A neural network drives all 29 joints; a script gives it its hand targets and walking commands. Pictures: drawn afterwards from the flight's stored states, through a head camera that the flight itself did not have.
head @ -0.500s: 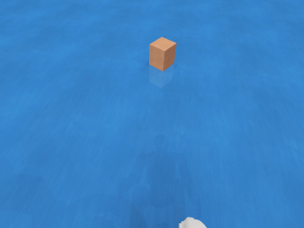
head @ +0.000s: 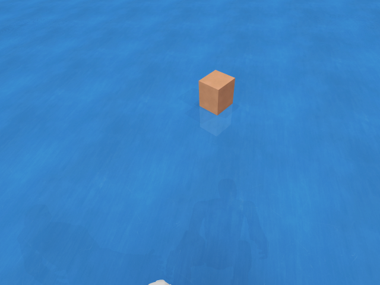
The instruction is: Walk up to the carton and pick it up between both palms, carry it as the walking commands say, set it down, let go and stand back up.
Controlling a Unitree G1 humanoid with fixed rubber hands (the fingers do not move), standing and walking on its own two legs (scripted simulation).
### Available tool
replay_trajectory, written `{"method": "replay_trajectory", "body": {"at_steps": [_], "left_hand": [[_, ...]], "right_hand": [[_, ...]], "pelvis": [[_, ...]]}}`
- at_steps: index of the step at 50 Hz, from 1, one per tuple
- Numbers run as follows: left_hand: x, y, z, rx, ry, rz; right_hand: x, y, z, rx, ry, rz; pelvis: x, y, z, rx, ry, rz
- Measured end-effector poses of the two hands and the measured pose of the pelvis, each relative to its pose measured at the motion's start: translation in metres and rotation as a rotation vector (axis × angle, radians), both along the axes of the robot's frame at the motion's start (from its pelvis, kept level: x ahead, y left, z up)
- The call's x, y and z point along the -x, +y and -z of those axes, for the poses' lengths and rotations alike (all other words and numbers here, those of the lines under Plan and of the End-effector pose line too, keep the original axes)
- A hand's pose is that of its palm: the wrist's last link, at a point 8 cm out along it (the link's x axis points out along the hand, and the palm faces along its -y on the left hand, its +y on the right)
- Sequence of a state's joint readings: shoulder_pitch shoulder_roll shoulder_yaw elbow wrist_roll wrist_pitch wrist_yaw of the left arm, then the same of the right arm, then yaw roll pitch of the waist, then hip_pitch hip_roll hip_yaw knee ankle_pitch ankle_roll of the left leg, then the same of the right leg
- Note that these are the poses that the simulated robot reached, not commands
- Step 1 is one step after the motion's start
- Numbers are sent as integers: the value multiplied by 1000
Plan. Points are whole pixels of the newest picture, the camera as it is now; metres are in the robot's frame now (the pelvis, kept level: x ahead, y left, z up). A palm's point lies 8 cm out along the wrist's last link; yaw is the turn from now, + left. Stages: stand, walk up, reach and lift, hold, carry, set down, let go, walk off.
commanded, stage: walk up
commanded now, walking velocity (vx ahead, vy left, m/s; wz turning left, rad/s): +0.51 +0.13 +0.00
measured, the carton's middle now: (216, 92) +1.66 -0.11 -0.65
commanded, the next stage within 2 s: none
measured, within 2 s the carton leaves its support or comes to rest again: neither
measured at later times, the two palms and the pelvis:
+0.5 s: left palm (113, 208) +0.36 +0.27 -0.13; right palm out of the picture +0.17 -0.20 -0.13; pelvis +0.24 +0.03 +0.00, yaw +0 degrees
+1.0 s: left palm (137, 196) +0.40 +0.20 -0.13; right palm (274, 139) +0.63 -0.25 -0.13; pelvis +0.49 -0.02 +0.00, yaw +1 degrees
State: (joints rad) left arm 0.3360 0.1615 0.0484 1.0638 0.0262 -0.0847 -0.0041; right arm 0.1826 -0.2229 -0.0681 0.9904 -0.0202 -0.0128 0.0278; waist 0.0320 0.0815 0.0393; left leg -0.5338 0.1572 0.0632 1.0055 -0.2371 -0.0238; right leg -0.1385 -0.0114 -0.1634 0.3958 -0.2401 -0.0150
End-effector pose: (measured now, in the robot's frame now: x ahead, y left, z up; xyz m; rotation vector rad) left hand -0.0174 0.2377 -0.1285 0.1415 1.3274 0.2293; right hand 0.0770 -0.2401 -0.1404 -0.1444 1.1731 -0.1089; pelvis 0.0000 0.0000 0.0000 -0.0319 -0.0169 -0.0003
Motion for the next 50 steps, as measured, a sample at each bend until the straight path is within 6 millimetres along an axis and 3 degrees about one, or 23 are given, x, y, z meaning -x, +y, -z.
{"method": "replay_trajectory", "body": {"at_steps": [3,6,9,11,14,19,22,25,29,33,36,41,46,50], "left_hand": [[14,4,1,10,90,-58],[12,10,5,30,158,-97],[-7,21,17,60,207,-118],[-31,30,29,75,225,-103],[-96,42,32,73,162,-44],[-236,51,21,54,-40,69],[-311,44,9,52,-138,127],[-379,28,-2,60,-214,181],[-456,-4,-11,63,-277,252],[-512,-34,-8,25,-333,266],[-511,-41,-5,8,-299,214],[-465,-40,-2,4,-118,85],[-428,-38,-3,10,45,-31],[-420,-35,0,28,158,-97]], "right_hand": [[-65,13,-10,-1,-64,-62],[-125,31,-18,3,-114,-114],[-176,48,-19,25,-158,-144],[-196,52,-15,53,-182,-129],[-189,51,-11,72,-125,-74],[-137,44,-9,78,81,48],[-107,41,-12,70,201,117],[-90,37,-14,54,303,173],[-95,23,-9,21,378,232],[-135,2,14,-25,398,227],[-205,-17,19,-22,311,171],[-348,-37,11,0,92,69],[-468,-29,-6,-8,-35,-25],[-551,-7,-14,-18,-96,-104]], "pelvis": [[-28,6,-1,3,1,-7],[-60,16,1,5,7,-6],[-98,32,10,3,19,-5],[-118,41,18,-6,21,-3],[-145,48,16,-19,23,-3],[-189,47,4,-33,26,-6],[-216,41,-1,-35,22,-8],[-244,31,-3,-38,19,-4],[-286,10,1,-47,18,-3],[-332,-16,16,-39,12,-9],[-357,-27,13,-32,0,-7],[-402,-34,2,-21,3,5],[-450,-32,-3,-16,3,-1],[-491,-23,-1,-10,11,-10]]}}
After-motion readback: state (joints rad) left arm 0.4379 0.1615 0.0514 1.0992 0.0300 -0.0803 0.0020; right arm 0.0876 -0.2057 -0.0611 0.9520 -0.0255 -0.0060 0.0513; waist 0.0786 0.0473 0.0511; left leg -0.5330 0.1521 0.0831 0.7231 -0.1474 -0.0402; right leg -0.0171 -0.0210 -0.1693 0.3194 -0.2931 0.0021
